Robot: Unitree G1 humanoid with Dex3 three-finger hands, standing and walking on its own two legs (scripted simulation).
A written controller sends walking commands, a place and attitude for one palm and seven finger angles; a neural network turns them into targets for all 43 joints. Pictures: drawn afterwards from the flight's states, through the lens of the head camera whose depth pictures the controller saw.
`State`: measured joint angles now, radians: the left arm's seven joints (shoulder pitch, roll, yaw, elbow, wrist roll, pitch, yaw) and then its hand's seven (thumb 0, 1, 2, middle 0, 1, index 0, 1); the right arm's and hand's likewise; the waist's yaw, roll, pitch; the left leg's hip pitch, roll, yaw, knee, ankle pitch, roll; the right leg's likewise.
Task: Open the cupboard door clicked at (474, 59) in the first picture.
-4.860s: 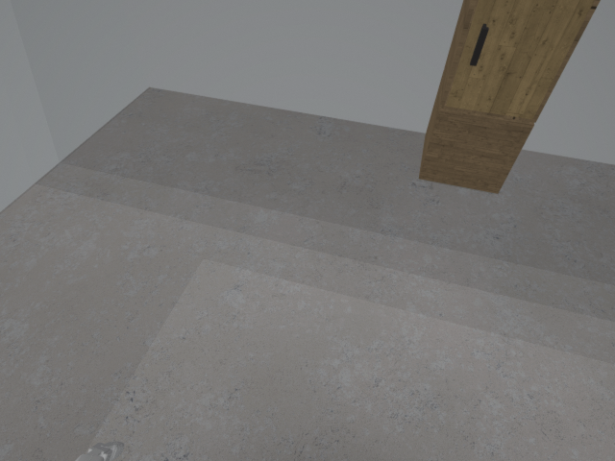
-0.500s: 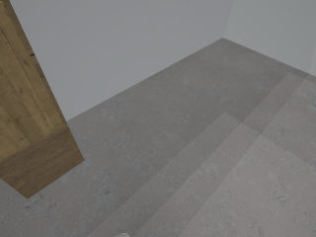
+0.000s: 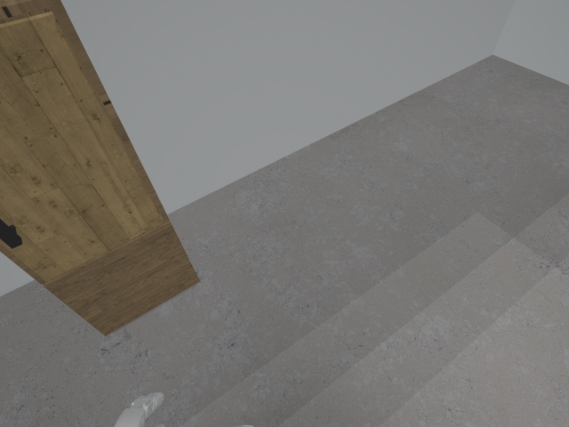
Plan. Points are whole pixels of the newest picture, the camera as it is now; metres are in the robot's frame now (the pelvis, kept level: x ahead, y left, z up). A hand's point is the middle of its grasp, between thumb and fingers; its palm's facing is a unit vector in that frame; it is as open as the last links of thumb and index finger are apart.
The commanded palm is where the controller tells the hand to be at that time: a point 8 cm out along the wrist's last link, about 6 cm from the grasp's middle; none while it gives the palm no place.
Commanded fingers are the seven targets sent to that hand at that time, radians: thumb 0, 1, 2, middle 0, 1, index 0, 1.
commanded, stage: turn to face it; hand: left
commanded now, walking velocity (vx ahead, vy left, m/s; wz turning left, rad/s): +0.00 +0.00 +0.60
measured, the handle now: out of the picture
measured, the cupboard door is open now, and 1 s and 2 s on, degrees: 0 0 0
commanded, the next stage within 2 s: take the last steps up to it in 0.84 s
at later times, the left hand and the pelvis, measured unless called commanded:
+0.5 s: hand out of the picture -0.08 +0.24 -0.17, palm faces +0.38 -0.88 -0.29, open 7.4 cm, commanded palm none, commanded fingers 0.00 0.90 0.90 -0.20 -0.30 -0.20 -0.30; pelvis -0.02 +0.01 +0.00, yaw +19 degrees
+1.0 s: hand out of the picture -0.05 +0.17 -0.14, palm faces +0.51 -0.82 -0.27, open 7.4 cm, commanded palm none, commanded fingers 0.00 0.90 0.90 -0.20 -0.30 -0.20 -0.30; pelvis -0.02 -0.03 +0.01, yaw +31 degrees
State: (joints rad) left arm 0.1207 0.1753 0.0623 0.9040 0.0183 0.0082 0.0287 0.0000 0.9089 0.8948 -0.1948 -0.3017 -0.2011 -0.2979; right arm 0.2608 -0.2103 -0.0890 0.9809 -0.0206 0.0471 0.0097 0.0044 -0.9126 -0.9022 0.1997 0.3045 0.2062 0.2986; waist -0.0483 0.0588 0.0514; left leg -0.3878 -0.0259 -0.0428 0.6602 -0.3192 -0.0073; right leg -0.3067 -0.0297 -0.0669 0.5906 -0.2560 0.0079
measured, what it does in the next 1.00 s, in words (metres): steps on the spot, turning left: left foot, then right foot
